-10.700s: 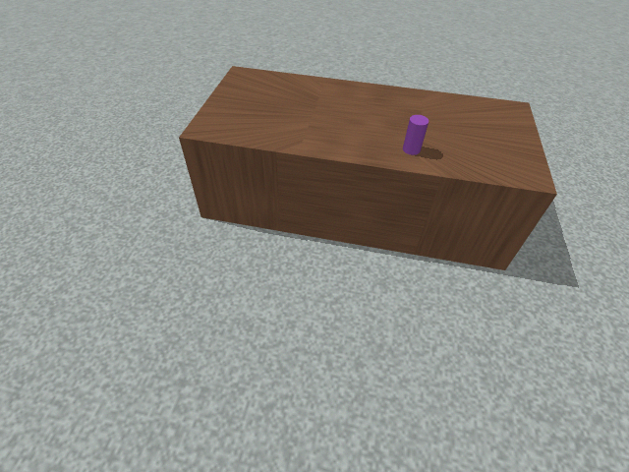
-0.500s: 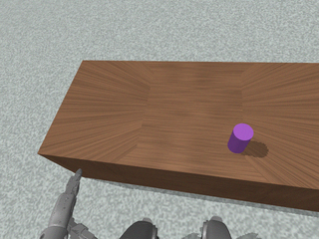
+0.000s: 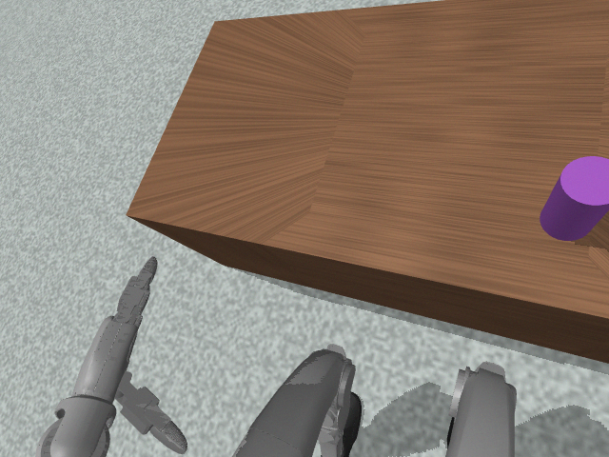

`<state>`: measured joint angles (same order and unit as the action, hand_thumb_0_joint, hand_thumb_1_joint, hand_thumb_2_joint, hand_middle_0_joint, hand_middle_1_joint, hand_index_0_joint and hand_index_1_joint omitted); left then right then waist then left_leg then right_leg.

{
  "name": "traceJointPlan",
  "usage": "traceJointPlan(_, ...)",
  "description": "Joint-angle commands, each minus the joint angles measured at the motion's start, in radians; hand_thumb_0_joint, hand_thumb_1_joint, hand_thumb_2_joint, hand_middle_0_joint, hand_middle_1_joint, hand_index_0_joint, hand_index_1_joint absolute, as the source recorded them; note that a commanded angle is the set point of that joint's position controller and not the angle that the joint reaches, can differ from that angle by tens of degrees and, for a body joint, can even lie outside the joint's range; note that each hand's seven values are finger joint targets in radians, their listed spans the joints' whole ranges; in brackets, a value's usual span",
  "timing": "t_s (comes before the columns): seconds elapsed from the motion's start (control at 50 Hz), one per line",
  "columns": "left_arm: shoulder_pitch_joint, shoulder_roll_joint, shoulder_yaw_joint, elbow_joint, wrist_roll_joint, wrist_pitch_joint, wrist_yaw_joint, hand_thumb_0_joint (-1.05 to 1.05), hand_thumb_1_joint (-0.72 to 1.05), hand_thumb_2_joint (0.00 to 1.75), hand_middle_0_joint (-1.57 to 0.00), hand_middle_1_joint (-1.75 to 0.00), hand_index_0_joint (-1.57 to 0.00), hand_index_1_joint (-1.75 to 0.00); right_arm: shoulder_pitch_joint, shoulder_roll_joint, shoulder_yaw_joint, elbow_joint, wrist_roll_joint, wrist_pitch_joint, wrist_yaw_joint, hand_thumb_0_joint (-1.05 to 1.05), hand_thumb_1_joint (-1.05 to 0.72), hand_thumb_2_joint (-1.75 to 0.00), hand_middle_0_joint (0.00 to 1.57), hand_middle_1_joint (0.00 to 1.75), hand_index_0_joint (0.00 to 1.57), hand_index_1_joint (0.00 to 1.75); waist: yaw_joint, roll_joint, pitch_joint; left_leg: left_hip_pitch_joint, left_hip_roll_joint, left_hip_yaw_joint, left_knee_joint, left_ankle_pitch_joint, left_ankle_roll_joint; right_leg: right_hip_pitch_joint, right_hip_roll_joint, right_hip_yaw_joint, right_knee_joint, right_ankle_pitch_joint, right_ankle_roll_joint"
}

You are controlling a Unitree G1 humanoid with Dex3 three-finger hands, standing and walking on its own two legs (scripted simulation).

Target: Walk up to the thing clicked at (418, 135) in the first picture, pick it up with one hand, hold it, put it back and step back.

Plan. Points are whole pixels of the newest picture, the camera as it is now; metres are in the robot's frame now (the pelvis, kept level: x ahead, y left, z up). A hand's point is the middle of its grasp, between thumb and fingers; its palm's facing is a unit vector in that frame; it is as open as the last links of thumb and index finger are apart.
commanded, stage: close in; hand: right
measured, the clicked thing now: (577, 202) +0.48 -0.22 -0.12
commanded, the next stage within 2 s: rest palm in 0.64 s
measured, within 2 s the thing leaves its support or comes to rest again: leaves its support in 1.86 s
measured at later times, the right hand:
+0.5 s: hand out of the picture +0.48 -0.25 -0.11, palm faces +0.18 +0.98 +0.03, open 17.7 cm
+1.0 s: hand (571, 196) +0.49 -0.22 -0.12, palm faces +0.17 +0.98 +0.03, open 17.5 cm
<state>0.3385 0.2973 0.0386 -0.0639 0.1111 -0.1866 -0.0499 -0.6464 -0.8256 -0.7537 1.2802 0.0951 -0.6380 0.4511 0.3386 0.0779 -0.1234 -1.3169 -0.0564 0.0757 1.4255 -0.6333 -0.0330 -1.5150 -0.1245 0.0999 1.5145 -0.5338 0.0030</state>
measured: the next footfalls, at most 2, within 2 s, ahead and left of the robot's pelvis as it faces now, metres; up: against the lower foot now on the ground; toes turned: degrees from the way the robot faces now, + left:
none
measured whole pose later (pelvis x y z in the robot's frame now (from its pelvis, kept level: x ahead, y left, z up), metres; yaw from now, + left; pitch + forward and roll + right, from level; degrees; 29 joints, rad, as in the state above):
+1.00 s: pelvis -0.02 +0.01 -0.07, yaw +1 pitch +32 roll +9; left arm 0.49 0.35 0.19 -0.46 0.08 -0.10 -0.10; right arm -0.69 -0.61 -0.62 1.06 -0.02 -0.56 0.15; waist 0.38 0.04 -0.15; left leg -1.56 -0.06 0.08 1.69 -0.70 -0.03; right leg -1.75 -0.13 0.12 1.74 -0.57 0.02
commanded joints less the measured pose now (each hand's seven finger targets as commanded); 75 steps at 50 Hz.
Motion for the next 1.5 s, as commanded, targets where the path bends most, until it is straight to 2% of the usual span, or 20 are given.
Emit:
traceJointPlan(0.0,0.093,0.257,0.198,-0.257,-0.019,-0.049,0.011,0.0,-0.53,0.03,-0.04,-0.04,-0.04,-0.03,-0.186,-0.266,-0.028,-0.142,0.019,-0.084,-0.011,0.0,0.61,-0.05,0.04,0.06,0.05,0.06,-0.017,-0.465,-0.526,-0.064,-0.026,0.025,-0.062,0.264,0.074,0.656,0.011,0.058,-0.103,0.366,0.005)
traceJointPlan(0.02,0.08,0.25,0.189,-0.324,-0.02,-0.054,0.006,0.0,-0.53,0.03,-0.04,-0.04,-0.04,-0.03,-0.212,-0.279,-0.03,-0.175,0.014,-0.088,-0.017,0.0,0.61,-0.04,0.04,0.06,0.05,0.06,-0.016,-0.464,-0.545,-0.062,-0.025,0.023,-0.051,0.252,0.075,0.632,0.013,0.06,-0.095,0.322,0.002)
traceJointPlan(0.06,0.12,0.276,0.234,-0.351,-0.024,-0.047,0.005,0.0,-0.55,0.04,-0.05,-0.04,-0.05,-0.04,-0.233,-0.296,-0.044,-0.206,0.014,-0.092,-0.033,0.0,0.61,-0.04,0.06,0.06,0.06,0.06,0.001,-0.456,-0.549,-0.084,-0.027,0.02,-0.035,0.233,0.072,0.589,0.017,0.05,-0.063,0.263,-0.002)
traceJointPlan(0.12,0.147,0.263,0.25,-0.388,-0.028,-0.045,-0.004,0.0,-0.54,0.03,-0.05,-0.04,-0.05,-0.03,-0.276,-0.264,-0.032,-0.29,0.012,-0.097,-0.065,0.0,0.61,-0.03,0.05,0.06,0.06,0.06,0.002,-0.517,-0.566,-0.141,-0.026,0.022,0.003,0.203,0.075,0.591,0.015,0.049,-0.039,0.232,0.005)
traceJointPlan(0.24,0.15,0.291,0.32,-0.426,-0.034,-0.018,-0.003,0.0,-0.52,0.02,-0.04,-0.04,-0.05,-0.03,-0.348,-0.207,0.06,-0.431,-0.058,-0.064,-0.128,0.0,0.61,-0.03,0.04,0.05,0.04,0.05,-0.012,-0.657,-0.562,-0.243,-0.015,0.029,0.05,0.088,0.085,0.647,0.007,0.072,-0.085,0.069,0.033)
traceJointPlan(0.34,0.195,0.241,0.281,-0.465,-0.04,0.008,-0.01,0.0,-0.5,0.01,-0.04,-0.04,-0.06,-0.02,-0.303,-0.131,0.072,-0.35,-0.058,-0.01,-0.178,0.0,0.61,-0.04,0.04,0.05,0.04,0.05,-0.01,-0.53,-0.47,-0.204,-0.02,0.03,0.021,0.08,0.077,0.502,0.018,0.052,-0.073,-0.018,0.019)
traceJointPlan(0.38,0.193,0.239,0.284,-0.504,-0.045,0.012,-0.011,0.0,-0.51,0.01,-0.04,-0.04,-0.05,-0.02,-0.301,-0.148,0.053,-0.354,-0.049,0.001,-0.193,0.0,0.61,-0.03,0.04,0.05,0.04,0.05,-0.019,-0.491,-0.477,-0.174,-0.025,0.017,0.01,0.101,0.076,0.453,0.023,0.03,-0.045,0.006,0.006)
traceJointPlan(0.5,0.212,0.216,0.27,-0.578,-0.044,0.017,-0.013,0.0,-0.52,0.02,-0.04,-0.05,-0.06,-0.04,-0.253,-0.072,0.064,-0.301,-0.048,0.002,-0.22,0.0,0.61,-0.03,0.04,0.05,0.04,0.05,0.003,-0.358,-0.51,-0.092,-0.033,-0.003,0.016,0.204,0.061,0.35,0.03,0.018,0.032,0.12,-0.02)
traceJointPlan(0.56,0.234,0.22,0.274,-0.58,-0.048,0.019,-0.012,0.0,-0.52,0.02,-0.04,-0.04,-0.05,-0.03,-0.268,-0.107,0.042,-0.355,-0.053,-0.013,-0.228,0.0,0.61,-0.03,0.04,0.05,0.04,0.05,-0.006,-0.357,-0.542,-0.075,-0.033,-0.012,0.021,0.231,0.056,0.35,0.032,0.016,0.041,0.15,-0.025)
traceJointPlan(0.66,0.242,0.23,0.316,-0.544,-0.05,0.023,-0.013,0.0,-0.52,0.02,-0.04,-0.04,-0.05,-0.03,-0.295,-0.078,0.06,-0.402,-0.066,-0.02,-0.237,0.0,0.61,-0.03,0.03,0.05,0.04,0.05,0.012,-0.422,-0.557,-0.125,-0.033,-0.001,0.047,0.243,0.057,0.417,0.026,0.014,0.047,0.188,-0.02)
traceJointPlan(0.76,0.244,0.228,0.327,-0.496,-0.05,0.037,-0.016,0.0,-0.57,0.07,-0.05,-0.04,-0.03,-0.06,-0.351,-0.012,0.124,-0.462,-0.08,-0.007,-0.248,0.0,0.58,-0.05,0.03,0.05,0.03,0.05,0.018,-0.512,-0.563,-0.195,-0.029,0.019,0.065,0.209,0.065,0.495,0.024,0.017,0.024,0.183,-0.005)
traceJointPlan(0.84,0.227,0.236,0.327,-0.532,-0.046,0.043,-0.015,0.0,-0.57,0.07,-0.05,-0.05,-0.03,-0.06,-0.362,0.006,0.144,-0.443,-0.094,0.007,-0.275,0.0,0.6,-0.06,0.03,0.07,0.04,0.07,0.02,-0.476,-0.564,-0.182,-0.03,0.018,0.058,0.206,0.063,0.471,0.025,0.02,0.027,0.167,-0.008)
traceJointPlan(0.88,0.237,0.242,0.342,-0.551,-0.047,0.046,-0.015,0.0,-0.54,0.05,-0.05,-0.05,-0.05,-0.05,-0.366,-0.003,0.132,-0.458,-0.094,0.009,-0.291,0.0,0.61,0.0,0.13,0.07,0.13,0.07,0.027,-0.46,-0.582,-0.15,-0.03,0.013,0.041,0.225,0.058,0.47,0.026,0.016,0.03,0.164,-0.012)
traceJointPlan(0.98,0.217,0.203,0.281,-0.567,-0.044,0.055,-0.021,0.0,-0.54,0.04,-0.04,-0.05,-0.05,-0.05,-0.39,-0.029,0.121,-0.38,-0.117,0.001,-0.317,0.0,0.61,-0.05,0.41,0.23,0.41,0.24,0.022,-0.441,-0.538,-0.171,-0.033,0.016,0.07,0.218,0.062,0.416,0.027,0.02,0.034,0.171,-0.014)
traceJointPlan(1.08,0.227,0.23,0.314,-0.618,-0.043,0.058,-0.021,0.0,-0.53,0.04,-0.04,-0.05,-0.05,-0.04,-0.413,-0.01,0.132,-0.374,-0.127,0.007,-0.331,0.0,0.61,-0.1,0.61,0.36,0.62,0.36,0.048,-0.451,-0.574,-0.145,-0.033,0.01,0.05,0.232,0.059,0.444,0.028,0.019,0.032,0.175,-0.018)
traceJointPlan(1.18,0.243,0.226,0.32,-0.568,-0.049,0.066,-0.028,0.0,-0.53,0.04,-0.04,-0.05,-0.05,-0.03,-0.403,-0.05,0.111,-0.396,-0.134,0.034,-0.338,0.0,0.56,-0.17,0.77,0.48,0.78,0.48,0.028,-0.479,-0.57,-0.162,-0.035,0.014,0.052,0.209,0.06,0.448,0.027,0.015,0.021,0.161,-0.012)
traceJointPlan(1.28,0.195,0.2,0.288,-0.559,-0.05,0.061,-0.029,0.0,-0.53,0.04,-0.04,-0.04,-0.05,-0.03,-0.377,0.047,0.151,-0.333,-0.122,0.04,-0.34,0.0,0.44,-0.28,0.92,0.6,0.92,0.61,0.039,-0.42,-0.493,-0.205,-0.036,0.027,0.076,0.19,0.063,0.383,0.023,0.024,0.028,0.128,-0.014)
traceJointPlan(1.34,0.18,0.243,0.321,-0.621,-0.047,0.059,-0.019,0.0,-0.53,0.03,-0.04,-0.04,-0.05,-0.03,-0.421,-0.016,0.134,-0.361,-0.136,0.025,-0.356,0.0,0.38,-0.37,0.99,0.7,0.99,0.7,0.046,-0.397,-0.543,-0.164,-0.036,0.015,0.055,0.182,0.061,0.379,0.027,0.022,0.03,0.099,-0.019)
traceJointPlan(1.4,0.211,0.248,0.33,-0.612,-0.045,0.062,-0.016,0.0,-0.53,0.03,-0.04,-0.04,-0.05,-0.03,-0.431,0.009,0.145,-0.358,-0.131,0.02,-0.358,0.0,0.28,-0.47,1.04,0.78,1.04,0.78,0.069,-0.41,-0.558,-0.151,-0.037,0.014,0.049,0.203,0.06,0.402,0.028,0.022,0.033,0.121,-0.021)
traceJointPlan(1.48,0.236,0.235,0.319,-0.589,-0.049,0.067,-0.017,0.0,-0.53,0.03,-0.04,-0.04,-0.04,-0.03,-0.456,-0.094,0.105,-0.419,-0.14,0.015,-0.364,0.0,0.1,-0.59,1.13,0.89,1.13,0.89,0.043,-0.46,-0.61,-0.143,-0.04,0.007,0.046,0.205,0.059,0.441,0.027,0.013,0.033,0.145,-0.018)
